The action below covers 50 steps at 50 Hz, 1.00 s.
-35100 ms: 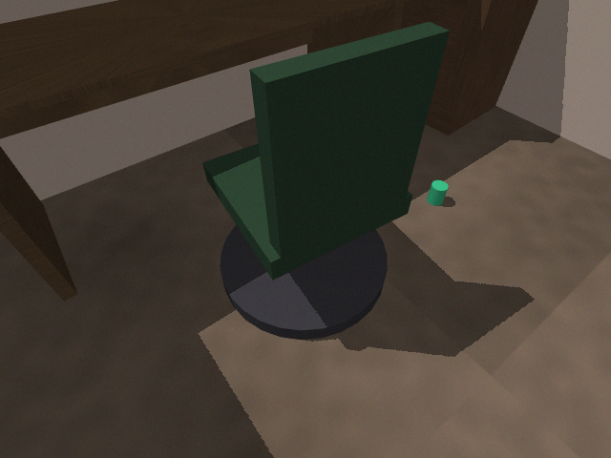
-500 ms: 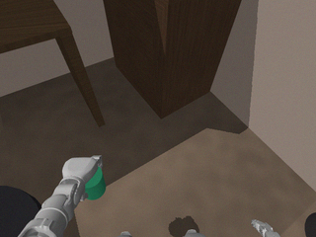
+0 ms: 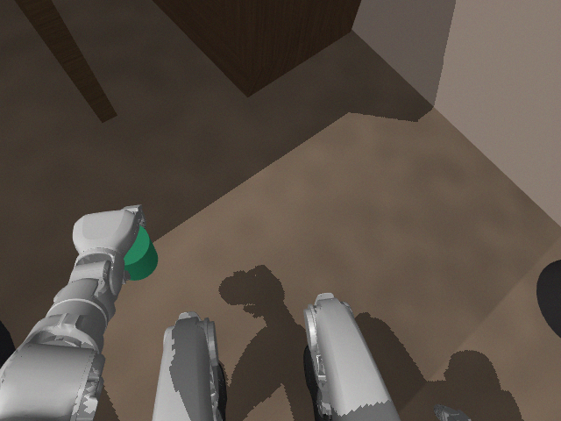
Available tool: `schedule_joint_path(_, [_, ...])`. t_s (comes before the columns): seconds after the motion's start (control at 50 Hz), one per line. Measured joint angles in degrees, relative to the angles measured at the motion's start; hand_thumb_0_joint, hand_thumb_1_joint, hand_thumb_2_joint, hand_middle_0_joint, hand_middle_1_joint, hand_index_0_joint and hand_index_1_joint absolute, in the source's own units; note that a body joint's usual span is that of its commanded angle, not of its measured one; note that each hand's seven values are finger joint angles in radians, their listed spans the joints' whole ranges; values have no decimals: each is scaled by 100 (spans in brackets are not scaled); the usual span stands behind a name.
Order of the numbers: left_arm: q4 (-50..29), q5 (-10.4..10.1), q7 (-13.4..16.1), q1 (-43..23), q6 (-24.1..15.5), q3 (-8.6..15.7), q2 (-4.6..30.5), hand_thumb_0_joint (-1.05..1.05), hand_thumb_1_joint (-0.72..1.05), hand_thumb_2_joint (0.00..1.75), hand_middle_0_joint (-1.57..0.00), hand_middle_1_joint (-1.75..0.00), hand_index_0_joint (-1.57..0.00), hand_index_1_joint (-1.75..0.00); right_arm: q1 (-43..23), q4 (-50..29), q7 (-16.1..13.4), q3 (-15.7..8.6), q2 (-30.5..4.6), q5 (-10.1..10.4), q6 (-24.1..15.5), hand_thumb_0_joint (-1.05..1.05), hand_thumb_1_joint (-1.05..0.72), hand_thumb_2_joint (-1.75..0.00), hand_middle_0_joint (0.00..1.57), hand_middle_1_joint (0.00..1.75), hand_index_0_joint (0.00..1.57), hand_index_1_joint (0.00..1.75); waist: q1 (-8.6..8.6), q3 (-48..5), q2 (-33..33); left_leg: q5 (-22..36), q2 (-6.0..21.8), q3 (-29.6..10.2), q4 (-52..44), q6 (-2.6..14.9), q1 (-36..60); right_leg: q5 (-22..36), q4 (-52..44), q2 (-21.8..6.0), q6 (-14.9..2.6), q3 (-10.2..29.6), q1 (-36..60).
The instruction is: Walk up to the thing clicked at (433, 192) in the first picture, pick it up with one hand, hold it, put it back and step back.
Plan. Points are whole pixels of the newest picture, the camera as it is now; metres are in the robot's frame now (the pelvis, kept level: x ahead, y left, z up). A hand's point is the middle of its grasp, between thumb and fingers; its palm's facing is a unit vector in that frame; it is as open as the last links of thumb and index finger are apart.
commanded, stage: crouch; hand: left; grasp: from above
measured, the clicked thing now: (131, 252) +0.41 +0.21 -0.21
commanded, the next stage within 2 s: lower in 0.96 s
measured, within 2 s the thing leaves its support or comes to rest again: rests again in 1.68 s
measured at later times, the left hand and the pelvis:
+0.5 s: hand (139, 255) +0.42 +0.22 -0.28, palm faces -0.46 -0.02 -0.89, open 10.3 cm; pelvis -0.01 -0.01 -0.10, yaw -1 degrees
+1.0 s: hand (148, 261) +0.42 +0.22 -0.35, palm faces -0.47 -0.01 -0.88, open 10.2 cm; pelvis -0.02 -0.01 -0.16, yaw -3 degrees
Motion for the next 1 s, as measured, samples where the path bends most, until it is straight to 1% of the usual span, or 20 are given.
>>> schedule_joint_path(0.12, [-30,121,-17,-55,-271,107,129,1,-2,67,-72,-83,-55,-75,-183,-37,123,85,-3,-81,-156,1,-91,-90,21,30,21,30,-16,19,-3,-134,-50,-85,675,-35,-776,-176,686,-23,4,-33,-743])
schedule_joint_path(0.22, [-96,227,145,-122,-424,205,232,1,-3,68,-74,-82,-57,-74,-329,-88,223,111,-76,-176,-277,1,-91,-90,21,30,21,30,-26,82,-97,-232,-74,-166,1123,-95,-1211,-302,1153,-24,-25,-75,-1168])
schedule_joint_path(0.32, [108,343,306,-389,-415,320,383,1,-5,69,-75,-81,-58,-74,-474,-159,307,126,-172,-257,-323,1,-92,-90,21,30,21,30,-85,163,-177,-302,-66,-259,1488,-151,-1543,-368,1509,6,-66,-133,-1496])
schedule_joint_path(0.42, [310,338,360,-625,-325,419,512,0,-5,71,-75,-82,-58,-74,-523,-202,370,119,-243,-296,-340,1,-92,-90,21,30,21,30,-143,220,-210,-368,-43,-324,1790,-183,-1793,-406,1787,49,-83,-169,-1749])
schedule_joint_path(0.54, [451,279,229,-774,-292,483,629,0,-6,71,-75,-82,-58,-74,-475,-222,468,126,-261,-299,-308,1,-92,-90,20,30,21,30,-192,322,-193,-419,-29,-368,2091,-192,-2019,-430,2058,85,-76,-183,-1972])
schedule_joint_path(0.62, [488,261,146,-794,-356,493,678,0,-5,71,-75,-82,-57,-74,-414,-192,521,139,-237,-294,-272,1,-92,-90,20,30,20,30,-201,381,-183,-430,-25,-381,2265,-183,-2164,-427,2215,105,-59,-178,-2116])
schedule_joint_path(0.7, [517,288,116,-804,-463,535,730,0,-4,69,-75,-81,-58,-74,-364,-153,562,174,-205,-303,-259,1,-92,-90,21,30,21,30,-222,459,-202,-423,-26,-389,2436,-178,-2303,-409,2373,121,-42,-167,-2253])
schedule_joint_path(0.86, [622,427,251,-867,-617,604,839,1,-3,66,-76,-79,-58,-71,-325,-68,622,207,-204,-353,-290,1,-92,-90,21,30,21,30,-286,577,-237,-372,-46,-402,2784,-160,-2612,-350,2700,142,-10,-142,-2550])
schedule_joint_path(1.0, [887,477,387,-1070,-581,621,915,1,-2,64,-77,-77,-59,-69,-343,-8,642,245,-241,-392,-346,1,-92,-90,21,30,21,30,-349,608,-235,-325,-70,-416,3004,-157,-2851,-311,2914,149,0,-131,-2777])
